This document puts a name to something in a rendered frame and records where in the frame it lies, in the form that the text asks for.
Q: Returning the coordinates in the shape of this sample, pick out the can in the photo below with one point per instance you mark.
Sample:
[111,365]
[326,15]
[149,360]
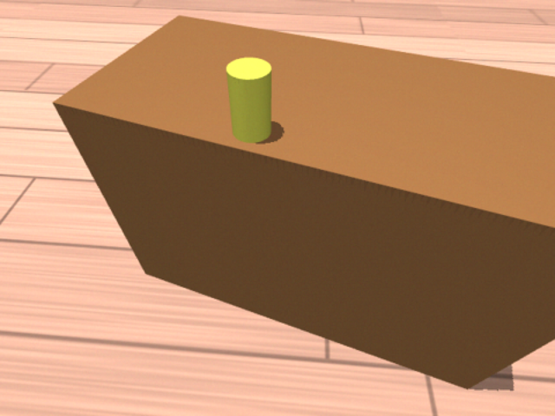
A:
[249,86]

